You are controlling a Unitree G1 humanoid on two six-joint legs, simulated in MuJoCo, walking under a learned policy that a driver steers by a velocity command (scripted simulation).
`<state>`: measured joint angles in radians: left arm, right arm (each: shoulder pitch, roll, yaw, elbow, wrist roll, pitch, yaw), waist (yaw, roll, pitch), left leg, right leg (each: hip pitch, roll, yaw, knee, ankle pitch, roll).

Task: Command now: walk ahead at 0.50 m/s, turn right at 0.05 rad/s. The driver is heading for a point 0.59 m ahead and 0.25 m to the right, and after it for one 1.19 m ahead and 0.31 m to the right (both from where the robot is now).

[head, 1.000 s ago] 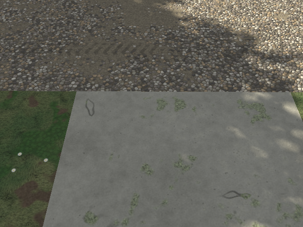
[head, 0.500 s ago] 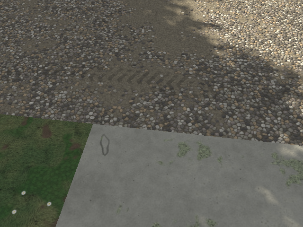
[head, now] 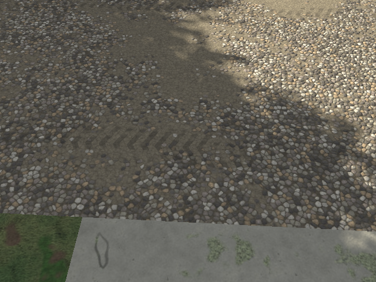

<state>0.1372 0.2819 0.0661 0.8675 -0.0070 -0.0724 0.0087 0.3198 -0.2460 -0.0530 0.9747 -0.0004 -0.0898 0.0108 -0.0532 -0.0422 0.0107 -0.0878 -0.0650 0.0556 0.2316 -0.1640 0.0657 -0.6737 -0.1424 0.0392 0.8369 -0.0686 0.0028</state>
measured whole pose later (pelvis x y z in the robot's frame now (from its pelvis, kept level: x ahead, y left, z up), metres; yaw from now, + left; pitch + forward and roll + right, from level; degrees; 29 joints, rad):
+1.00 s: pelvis +0.31 -0.05 +0.00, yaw -31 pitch +2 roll -1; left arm 0.19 0.34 0.09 0.68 -0.02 0.07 0.02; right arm 0.13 -0.27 -0.06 0.78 -0.01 0.01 -0.04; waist -0.01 -0.04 0.06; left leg -0.26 0.05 0.04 0.42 -0.19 0.00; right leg -0.50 0.00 0.05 1.00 -0.41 0.10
